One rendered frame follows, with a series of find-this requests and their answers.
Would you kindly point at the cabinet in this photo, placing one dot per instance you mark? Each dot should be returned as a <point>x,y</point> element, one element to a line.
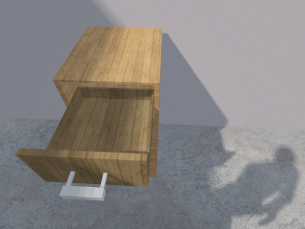
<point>116,57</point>

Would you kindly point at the handle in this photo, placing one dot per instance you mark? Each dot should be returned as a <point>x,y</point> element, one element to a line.
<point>83,192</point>

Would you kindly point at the drawer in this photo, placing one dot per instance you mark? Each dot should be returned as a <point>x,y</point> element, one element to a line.
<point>103,130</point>

